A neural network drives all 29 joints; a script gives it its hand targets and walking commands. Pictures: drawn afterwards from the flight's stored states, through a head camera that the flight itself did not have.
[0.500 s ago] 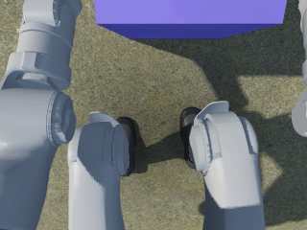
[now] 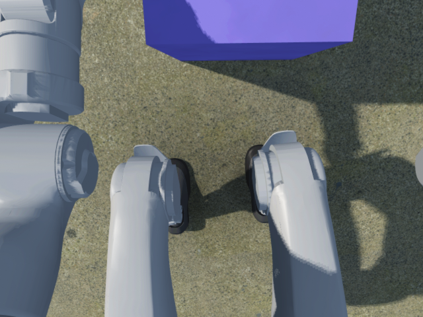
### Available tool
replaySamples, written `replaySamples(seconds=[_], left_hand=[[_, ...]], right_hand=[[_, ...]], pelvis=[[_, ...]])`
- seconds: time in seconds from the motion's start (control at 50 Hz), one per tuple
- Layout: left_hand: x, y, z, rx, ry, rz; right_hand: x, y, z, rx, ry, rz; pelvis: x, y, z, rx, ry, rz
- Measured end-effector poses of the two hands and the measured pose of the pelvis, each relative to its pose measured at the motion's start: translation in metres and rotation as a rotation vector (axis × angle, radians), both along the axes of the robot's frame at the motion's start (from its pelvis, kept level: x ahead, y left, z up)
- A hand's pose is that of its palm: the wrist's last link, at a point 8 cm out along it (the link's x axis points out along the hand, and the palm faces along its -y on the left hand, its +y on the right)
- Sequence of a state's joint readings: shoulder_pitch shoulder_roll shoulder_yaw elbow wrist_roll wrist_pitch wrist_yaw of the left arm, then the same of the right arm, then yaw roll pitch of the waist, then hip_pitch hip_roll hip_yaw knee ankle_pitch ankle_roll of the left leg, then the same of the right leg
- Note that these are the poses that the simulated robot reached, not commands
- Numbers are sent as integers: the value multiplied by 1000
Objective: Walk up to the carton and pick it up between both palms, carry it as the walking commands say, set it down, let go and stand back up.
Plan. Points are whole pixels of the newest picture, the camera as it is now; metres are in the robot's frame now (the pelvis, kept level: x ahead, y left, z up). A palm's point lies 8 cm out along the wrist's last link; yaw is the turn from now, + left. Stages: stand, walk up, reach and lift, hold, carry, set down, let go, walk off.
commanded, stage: set down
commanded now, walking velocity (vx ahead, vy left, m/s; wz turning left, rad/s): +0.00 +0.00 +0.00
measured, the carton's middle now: out of the picture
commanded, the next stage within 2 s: let go in 0.88 s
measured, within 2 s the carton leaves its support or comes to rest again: neither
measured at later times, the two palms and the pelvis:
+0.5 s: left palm out of the picture +0.60 +0.12 +0.03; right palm out of the picture +0.55 -0.32 +0.03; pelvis -0.01 +0.00 +0.13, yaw -1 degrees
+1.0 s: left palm out of the picture +0.59 +0.13 +0.15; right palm out of the picture +0.54 -0.31 +0.15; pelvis +0.02 -0.01 +0.24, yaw -2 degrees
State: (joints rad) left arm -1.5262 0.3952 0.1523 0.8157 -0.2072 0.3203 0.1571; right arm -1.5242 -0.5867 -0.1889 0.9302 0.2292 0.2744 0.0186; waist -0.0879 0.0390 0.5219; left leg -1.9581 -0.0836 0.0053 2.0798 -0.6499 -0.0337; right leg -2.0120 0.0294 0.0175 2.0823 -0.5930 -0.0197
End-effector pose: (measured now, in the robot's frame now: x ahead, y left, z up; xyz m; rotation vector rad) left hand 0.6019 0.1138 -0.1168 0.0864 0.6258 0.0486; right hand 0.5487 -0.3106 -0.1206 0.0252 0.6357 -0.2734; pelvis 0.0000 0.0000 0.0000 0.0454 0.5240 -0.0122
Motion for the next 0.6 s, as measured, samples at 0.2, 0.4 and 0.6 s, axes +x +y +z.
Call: replaySamples(seconds=[0.2, 0.4, 0.6], left_hand=[[-6, 11, 53, 18, -2, 12], [-4, 5, 116, 20, -10, -24], [-6, 17, 181, 37, 3, -7]], right_hand=[[-3, -1, 53, -3, 6, 12], [-1, -3, 114, 7, -11, 1], [-1, -10, 181, 0, -10, 11]], pelvis=[[-6, -2, 52, 4, 7, -4], [-12, 0, 99, -1, 6, -8], [-7, -1, 154, -4, -21, -18]])
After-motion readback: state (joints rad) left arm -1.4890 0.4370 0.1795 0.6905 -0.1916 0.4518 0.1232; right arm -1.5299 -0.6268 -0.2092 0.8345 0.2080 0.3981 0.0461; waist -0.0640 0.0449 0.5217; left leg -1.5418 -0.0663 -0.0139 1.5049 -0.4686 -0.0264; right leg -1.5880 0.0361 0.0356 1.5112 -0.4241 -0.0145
